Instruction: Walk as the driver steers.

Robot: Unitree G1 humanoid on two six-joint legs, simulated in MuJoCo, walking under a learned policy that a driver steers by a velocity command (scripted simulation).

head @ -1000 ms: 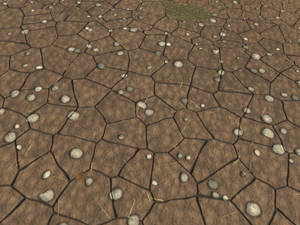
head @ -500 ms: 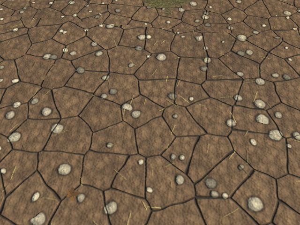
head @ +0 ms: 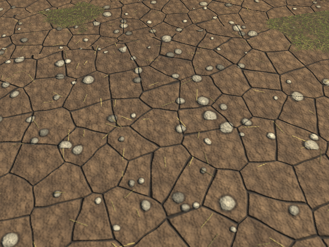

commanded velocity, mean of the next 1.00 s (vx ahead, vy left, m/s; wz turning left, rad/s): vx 0.13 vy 0.00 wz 0.33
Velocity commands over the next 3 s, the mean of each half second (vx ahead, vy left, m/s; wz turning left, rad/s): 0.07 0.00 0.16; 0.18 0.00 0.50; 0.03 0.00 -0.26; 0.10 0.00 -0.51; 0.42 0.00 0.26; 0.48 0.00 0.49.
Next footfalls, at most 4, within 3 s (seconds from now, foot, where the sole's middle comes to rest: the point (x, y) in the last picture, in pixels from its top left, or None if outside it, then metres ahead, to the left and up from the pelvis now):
0.02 right None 0.04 -0.12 -0.77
0.56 left None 0.02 0.12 -0.77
0.98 right None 0.34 0.04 -0.77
1.30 left None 0.20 0.23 -0.77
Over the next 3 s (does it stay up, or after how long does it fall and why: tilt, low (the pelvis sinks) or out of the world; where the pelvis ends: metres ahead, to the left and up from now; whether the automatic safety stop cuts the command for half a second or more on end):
stays up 0.71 0.17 0.01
